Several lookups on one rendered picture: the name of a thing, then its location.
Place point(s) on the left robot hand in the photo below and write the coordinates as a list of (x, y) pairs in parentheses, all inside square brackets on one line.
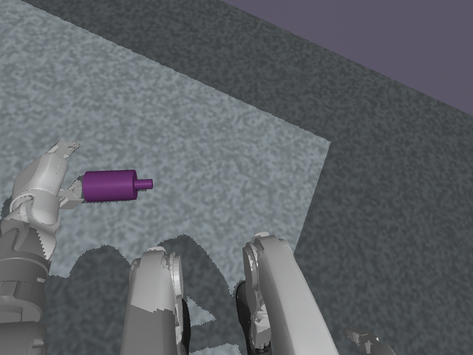
[(47, 173)]

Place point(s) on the left robot arm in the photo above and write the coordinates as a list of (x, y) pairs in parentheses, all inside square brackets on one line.
[(27, 245)]

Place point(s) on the right robot hand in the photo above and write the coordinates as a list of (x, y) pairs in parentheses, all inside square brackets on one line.
[(368, 341)]

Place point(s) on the bottle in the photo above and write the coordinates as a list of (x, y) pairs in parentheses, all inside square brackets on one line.
[(113, 185)]

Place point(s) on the right robot foot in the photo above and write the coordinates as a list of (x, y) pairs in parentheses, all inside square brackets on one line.
[(244, 316)]

